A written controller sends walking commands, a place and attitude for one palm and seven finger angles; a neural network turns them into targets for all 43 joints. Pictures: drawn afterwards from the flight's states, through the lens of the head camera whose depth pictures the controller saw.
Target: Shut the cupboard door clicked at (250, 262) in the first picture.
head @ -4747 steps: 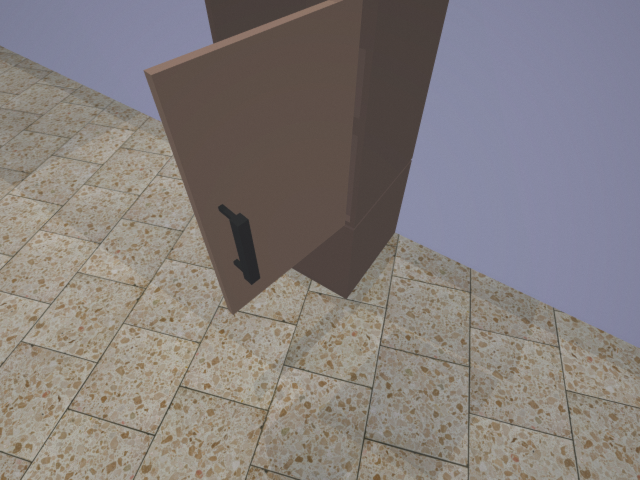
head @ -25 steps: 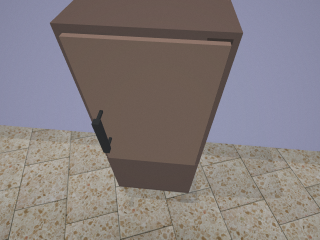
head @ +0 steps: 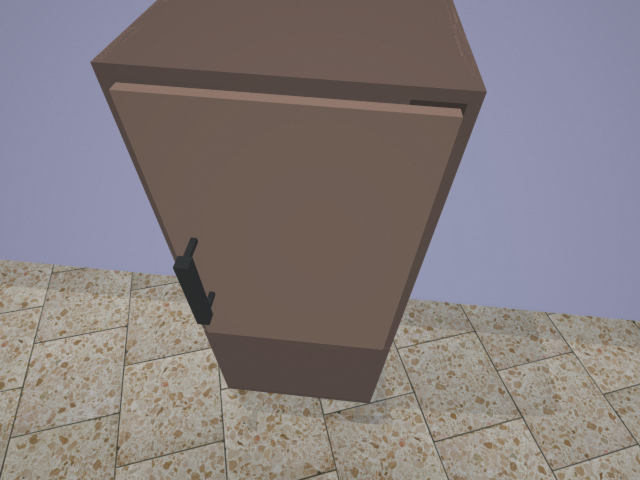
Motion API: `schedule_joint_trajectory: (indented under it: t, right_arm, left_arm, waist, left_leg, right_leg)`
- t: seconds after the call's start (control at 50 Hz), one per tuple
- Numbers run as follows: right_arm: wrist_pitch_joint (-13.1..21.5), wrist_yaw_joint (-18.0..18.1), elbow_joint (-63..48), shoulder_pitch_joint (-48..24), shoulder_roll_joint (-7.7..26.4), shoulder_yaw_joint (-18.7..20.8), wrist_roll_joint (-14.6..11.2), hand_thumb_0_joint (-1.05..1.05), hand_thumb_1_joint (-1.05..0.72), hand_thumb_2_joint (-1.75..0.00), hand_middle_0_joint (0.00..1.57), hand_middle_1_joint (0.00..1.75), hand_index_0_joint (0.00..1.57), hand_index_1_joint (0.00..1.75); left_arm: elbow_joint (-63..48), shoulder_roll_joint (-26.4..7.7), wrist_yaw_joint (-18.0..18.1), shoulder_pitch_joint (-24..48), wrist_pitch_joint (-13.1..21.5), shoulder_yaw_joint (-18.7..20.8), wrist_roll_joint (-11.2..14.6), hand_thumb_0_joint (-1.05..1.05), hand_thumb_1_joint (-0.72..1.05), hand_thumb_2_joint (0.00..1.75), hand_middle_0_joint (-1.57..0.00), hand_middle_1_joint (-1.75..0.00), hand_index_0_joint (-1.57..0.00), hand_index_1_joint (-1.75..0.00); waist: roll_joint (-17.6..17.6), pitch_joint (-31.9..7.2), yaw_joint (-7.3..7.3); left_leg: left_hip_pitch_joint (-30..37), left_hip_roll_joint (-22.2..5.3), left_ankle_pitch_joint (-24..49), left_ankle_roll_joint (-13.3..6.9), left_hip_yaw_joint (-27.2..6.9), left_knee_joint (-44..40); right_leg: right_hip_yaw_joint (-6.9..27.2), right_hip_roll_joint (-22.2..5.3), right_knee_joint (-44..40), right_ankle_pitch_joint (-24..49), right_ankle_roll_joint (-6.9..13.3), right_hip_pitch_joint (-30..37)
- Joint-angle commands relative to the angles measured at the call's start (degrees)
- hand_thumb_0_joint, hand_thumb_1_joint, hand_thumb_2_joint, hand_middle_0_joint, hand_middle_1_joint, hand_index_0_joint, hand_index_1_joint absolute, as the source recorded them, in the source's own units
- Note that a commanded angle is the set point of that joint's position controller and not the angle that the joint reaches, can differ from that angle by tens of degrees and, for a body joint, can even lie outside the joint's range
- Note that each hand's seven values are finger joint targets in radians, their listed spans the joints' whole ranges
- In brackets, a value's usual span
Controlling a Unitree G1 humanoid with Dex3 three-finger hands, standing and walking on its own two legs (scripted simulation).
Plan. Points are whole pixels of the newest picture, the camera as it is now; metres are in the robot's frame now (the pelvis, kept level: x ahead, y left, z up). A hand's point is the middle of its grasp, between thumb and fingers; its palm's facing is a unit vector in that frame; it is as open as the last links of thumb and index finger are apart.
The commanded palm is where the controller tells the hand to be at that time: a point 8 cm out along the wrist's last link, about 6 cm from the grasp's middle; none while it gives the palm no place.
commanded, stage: raise the hand and make a fist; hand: left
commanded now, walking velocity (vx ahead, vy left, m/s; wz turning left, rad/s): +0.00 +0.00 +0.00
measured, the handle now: (198, 283) +0.44 +0.24 -0.10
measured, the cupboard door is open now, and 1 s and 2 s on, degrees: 0 0 0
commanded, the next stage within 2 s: bring the fist close to the handle in 1.92 s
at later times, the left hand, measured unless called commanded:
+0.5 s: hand out of the picture +0.11 +0.19 -0.09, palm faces +0.05 -1.00 -0.02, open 5.8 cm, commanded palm +0.10 +0.24 -0.08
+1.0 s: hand out of the picture +0.13 +0.20 -0.08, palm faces -0.04 -1.00 -0.02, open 3.5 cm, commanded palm +0.11 +0.25 -0.08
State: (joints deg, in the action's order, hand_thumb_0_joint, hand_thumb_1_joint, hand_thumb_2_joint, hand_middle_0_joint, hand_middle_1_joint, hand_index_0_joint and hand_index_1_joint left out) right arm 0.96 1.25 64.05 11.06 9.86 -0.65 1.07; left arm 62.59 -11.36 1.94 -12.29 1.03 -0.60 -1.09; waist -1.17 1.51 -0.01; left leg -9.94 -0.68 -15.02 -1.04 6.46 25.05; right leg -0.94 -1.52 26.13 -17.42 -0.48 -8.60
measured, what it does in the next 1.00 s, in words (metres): lowers itself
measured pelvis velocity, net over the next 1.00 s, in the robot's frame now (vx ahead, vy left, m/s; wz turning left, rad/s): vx -0.07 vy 0.01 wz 0.05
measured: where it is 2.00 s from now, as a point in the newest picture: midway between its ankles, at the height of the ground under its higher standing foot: outside the picture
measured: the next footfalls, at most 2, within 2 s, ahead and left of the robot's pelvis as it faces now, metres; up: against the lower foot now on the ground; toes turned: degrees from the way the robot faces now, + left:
none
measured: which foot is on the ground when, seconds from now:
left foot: down 0.00-1.00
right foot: down 0.00-1.00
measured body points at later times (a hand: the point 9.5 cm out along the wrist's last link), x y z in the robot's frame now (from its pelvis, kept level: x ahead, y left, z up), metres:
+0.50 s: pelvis -0.07 -0.03 -0.13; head +0.00 -0.02 +0.32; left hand +0.10 +0.25 -0.08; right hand +0.19 -0.27 -0.17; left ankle -0.02 +0.11 -0.74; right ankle -0.03 -0.12 -0.74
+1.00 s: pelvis -0.07 +0.01 -0.12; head +0.00 +0.03 +0.32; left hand +0.13 +0.26 -0.08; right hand +0.11 -0.22 -0.19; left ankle -0.02 +0.11 -0.74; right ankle -0.03 -0.12 -0.74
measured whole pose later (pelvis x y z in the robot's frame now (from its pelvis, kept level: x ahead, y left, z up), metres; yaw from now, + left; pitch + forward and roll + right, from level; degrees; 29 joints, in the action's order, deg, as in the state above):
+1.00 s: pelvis -0.07 +0.01 -0.12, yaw +3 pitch +17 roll -3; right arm 13.4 2.4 30.5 14.7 13.7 0.4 -0.7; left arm -0.5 -14.5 -18.7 -22.8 24.2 8.6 16.1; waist 1.3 -9.2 0.8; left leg -62.7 -1.0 -29.9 -2.2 -0.3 75.2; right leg -3.1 -0.6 72.7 -31.8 -0.6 -58.1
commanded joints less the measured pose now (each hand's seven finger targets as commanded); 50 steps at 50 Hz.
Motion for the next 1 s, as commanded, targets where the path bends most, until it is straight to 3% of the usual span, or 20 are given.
schedule_joint_trajectory:
  t: [0.0,0.02,0.04,0.06,0.1,0.12,0.14,0.16,0.18,0.2,0.22,0.24,0.26,0.3,0.36,0.46,0.52,0.64,0.74,0.98]
  right_arm:
    - [12.46,5.26,-19.70,8.45,19.41,4.20,-1.83,0.00,-0.90,-0.90,0.20,0.30,0.20,0.30]
    - [17.00,6.72,-20.35,2.34,12.96,1.17,-6.24,0.00,-0.90,-0.90,0.20,0.30,0.20,0.30]
    - [19.10,5.40,-22.20,0.42,10.47,1.83,-5.40,0.00,-0.90,-0.90,0.20,0.30,0.20,0.30]
    - [20.47,2.67,-22.24,1.96,8.98,3.00,-4.14,0.00,-0.90,-0.90,0.20,0.30,0.20,0.30]
    - [20.88,0.66,-26.03,0.97,10.86,5.98,-2.43,0.00,-0.90,-0.90,0.20,0.30,0.20,0.30]
    - [20.38,0.26,-27.41,0.32,10.75,6.03,-2.09,0.00,-0.90,-0.90,0.20,0.30,0.20,0.30]
    - [19.83,-0.20,-28.47,0.20,10.58,6.48,-2.39,0.00,-0.90,-0.90,0.20,0.30,0.20,0.30]
    - [19.46,-0.80,-29.70,-0.75,10.75,6.34,-1.81,0.00,-0.90,-0.90,0.20,0.30,0.20,0.30]
    - [19.17,-1.30,-31.00,-1.13,11.21,6.64,-1.36,0.00,-0.90,-0.90,0.20,0.30,0.20,0.30]
    - [19.25,-1.47,-31.84,-1.84,11.05,7.20,-1.35,0.00,-0.90,-0.90,0.20,0.30,0.20,0.30]
    - [19.38,-1.75,-32.78,-3.13,10.78,7.24,-1.60,0.00,-0.90,-0.90,0.20,0.30,0.20,0.30]
    - [19.51,-1.79,-34.66,-3.06,10.92,7.34,-1.91,0.00,-0.90,-0.90,0.20,0.30,0.20,0.30]
    - [19.31,-1.58,-36.82,-3.19,11.41,7.38,-2.09,0.00,-0.90,-0.90,0.20,0.30,0.20,0.30]
    - [18.93,-0.70,-40.58,-3.65,11.14,7.03,-2.47,0.00,-0.90,-0.90,0.20,0.30,0.20,0.30]
    - [18.87,0.72,-42.18,-2.05,10.76,6.41,-2.87,0.00,-0.90,-0.90,0.20,0.30,0.20,0.30]
    - [18.67,3.47,-40.58,-0.76,11.84,5.40,-2.98,0.00,-0.90,-0.90,0.20,0.30,0.20,0.30]
    - [18.36,4.16,-41.06,-0.96,12.01,4.94,-3.48,0.00,-0.90,-0.90,0.20,0.30,0.20,0.30]
    - [17.00,3.34,-42.41,-2.62,10.19,4.32,-3.34,0.00,-0.90,-0.90,0.20,0.30,0.20,0.30]
    - [16.55,2.34,-42.44,-2.24,10.14,4.16,-2.70,0.00,-0.90,-0.90,0.20,0.30,0.20,0.30]
    - [15.84,1.29,-44.10,-0.28,11.80,4.26,-2.24,0.00,-0.90,-0.90,0.20,0.30,0.20,0.30]
  left_arm:
    - [-92.72,-44.08,3.19,42.29,17.40,30.76,6.39,0.00,0.90,0.90,-0.20,-0.30,-0.20,-0.30]
    - [-69.09,-8.91,3.04,-2.78,12.01,3.41,7.69,0.00,0.90,0.90,-0.22,-0.32,-0.22,-0.32]
    - [-69.43,4.99,3.07,-17.14,4.41,-0.31,12.21,0.00,0.90,0.90,-0.24,-0.34,-0.24,-0.34]
    - [-67.66,1.54,2.47,-7.10,5.54,0.76,10.04,0.00,0.90,0.90,-0.25,-0.36,-0.25,-0.36]
    - [-56.52,0.27,-1.91,-12.57,9.88,5.96,11.51,0.00,0.90,0.90,-0.29,-0.40,-0.29,-0.40]
    - [-49.00,0.75,-4.95,-17.89,13.77,7.80,12.49,0.00,0.90,0.90,-0.31,-0.42,-0.31,-0.42]
    - [-43.30,0.27,-8.88,-23.14,18.47,10.41,13.66,0.00,0.90,0.90,-0.33,-0.44,-0.33,-0.44]
    - [-44.28,0.70,-13.31,-23.33,23.93,10.79,14.58,0.00,0.90,0.90,-0.35,-0.46,-0.35,-0.46]
    - [-45.29,-1.74,-17.93,-24.27,28.89,14.22,15.06,0.00,0.90,0.90,-0.36,-0.48,-0.36,-0.48]
    - [-43.74,-4.15,-22.26,-24.21,33.40,16.61,15.52,0.00,0.90,0.90,-0.38,-0.50,-0.38,-0.50]
    - [-43.90,-5.14,-26.42,-19.54,37.70,16.19,16.22,0.00,0.90,0.90,-0.40,-0.52,-0.40,-0.52]
    - [-45.63,-8.33,-29.87,-15.29,40.16,18.20,17.58,0.00,0.90,0.90,-0.42,-0.54,-0.42,-0.54]
    - [-48.59,-12.37,-31.88,-13.02,40.38,22.16,19.49,0.00,0.90,0.90,-0.44,-0.56,-0.44,-0.56]
    - [-54.66,-13.58,-33.47,-10.62,38.32,24.14,23.04,0.00,0.90,0.90,-0.47,-0.60,-0.47,-0.60]
    - [-66.58,-13.09,-32.58,-0.29,36.78,21.79,25.46,0.00,0.90,0.90,-0.53,-0.66,-0.53,-0.66]
    - [-70.80,-11.99,-30.86,4.64,33.42,15.20,22.85,0.00,0.90,0.90,-0.62,-0.76,-0.62,-0.76]
    - [-69.02,-12.57,-30.49,1.89,28.32,14.85,21.84,0.00,0.90,0.90,-0.68,-0.82,-0.68,-0.82]
    - [-70.09,-12.90,-25.32,-5.37,22.31,18.77,21.34,0.00,0.90,0.90,-0.79,-0.94,-0.79,-0.94]
    - [-69.30,-9.92,-21.98,-7.69,24.15,15.85,19.78,0.00,0.90,0.90,-0.88,-1.04,-0.88,-1.04]
    - [-77.04,-9.26,-20.15,-9.74,27.06,12.81,18.16,0.00,0.90,0.90,-1.10,-1.28,-1.10,-1.28]
  waist:
    - [3.90,-20.85,7.12]
    - [26.05,-27.81,2.09]
    - [24.21,-23.60,0.55]
    - [12.29,-11.56,2.29]
    - [-0.20,-0.03,1.20]
    - [-11.95,1.56,1.35]
    - [-16.06,2.08,0.32]
    - [-18.35,-2.23,-0.47]
    - [-15.45,-9.83,-2.28]
    - [-16.59,-13.87,-3.40]
    - [-14.67,-14.37,-2.78]
    - [-7.02,-14.04,-2.65]
    - [0.23,-18.22,-3.89]
    - [0.75,-24.21,-4.54]
    - [3.01,-25.88,-1.39]
    - [1.11,-20.30,2.90]
    - [2.68,-19.54,1.72]
    - [2.61,-23.62,-2.16]
    - [1.45,-20.82,-1.08]
    - [6.88,-24.49,-0.50]
  left_leg:
    - [17.96,-4.88,34.39,-0.21,-9.56,10.35]
    - [25.30,-5.48,41.45,1.16,-14.04,8.94]
    - [16.26,-4.88,44.54,2.83,-12.73,6.16]
    - [4.89,-4.15,37.98,2.13,-11.17,2.30]
    - [-12.48,-1.26,14.97,3.12,-9.54,10.97]
    - [-19.84,0.44,6.05,2.20,-8.57,15.38]
    - [-23.54,1.26,5.95,2.06,-7.80,18.66]
    - [-26.47,1.70,8.34,2.04,-7.55,22.49]
    - [-27.72,2.20,13.85,1.86,-6.66,26.61]
    - [-31.81,2.71,12.17,2.20,-5.95,30.14]
    - [-36.75,3.46,2.77,2.35,-5.78,31.83]
    - [-39.31,3.06,0.81,2.01,-5.36,35.18]
    - [-39.47,3.15,0.78,1.58,-4.62,37.28]
    - [-41.04,2.89,0.74,0.73,-4.55,40.47]
    - [-42.72,1.55,-3.95,0.05,-5.77,43.76]
    - [-45.04,0.17,-9.06,-1.34,-7.14,45.94]
    - [-45.22,0.27,-11.44,-1.34,-7.54,43.71]
    - [-42.85,0.55,-8.00,-0.83,-8.72,39.41]
    - [-42.38,0.32,-10.00,-0.46,-9.98,36.93]
    - [-36.08,-0.02,-10.09,0.64,-12.98,34.22]
  right_leg:
    - [-1.87,-1.39,14.70,31.44,0.93,-2.68]
    - [-4.70,1.35,24.26,7.44,0.41,-14.07]
    - [-5.11,1.00,31.38,0.16,0.88,-13.20]
    - [-4.28,0.98,24.29,-1.43,0.64,-19.79]
    - [-5.41,0.61,11.58,4.22,1.43,-21.82]
    - [-4.25,0.18,10.44,3.09,1.30,-24.48]
    - [-2.11,-0.44,12.10,6.64,1.65,-24.83]
    - [-1.90,-0.58,18.00,16.99,0.93,-25.51]
    - [-2.15,-0.41,24.88,30.15,0.61,-24.11]
    - [-0.33,-0.60,29.20,31.44,0.17,-24.68]
    - [2.73,-0.71,29.05,16.41,0.28,-29.07]
    - [5.73,-1.28,30.29,10.47,1.28,-31.29]
    - [7.38,-1.34,31.01,6.98,1.77,-30.85]
    - [9.96,-1.19,31.20,3.59,0.98,-29.40]
    - [11.90,-0.37,29.31,-7.13,0.09,-33.48]
    - [10.73,0.80,27.79,-17.25,0.03,-41.52]
    - [8.54,1.46,27.26,-23.03,0.98,-42.09]
    - [3.74,2.30,30.24,-17.72,1.80,-38.70]
    - [-0.42,3.07,33.16,-15.67,2.13,-42.69]
    - [-4.07,3.34,38.20,-9.51,2.62,-47.04]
